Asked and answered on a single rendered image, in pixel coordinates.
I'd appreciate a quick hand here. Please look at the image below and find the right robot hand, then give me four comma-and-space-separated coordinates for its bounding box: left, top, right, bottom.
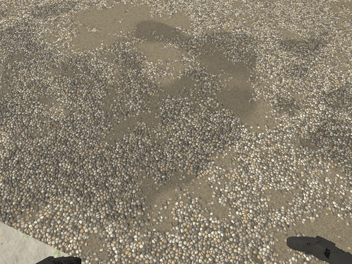
287, 236, 352, 264

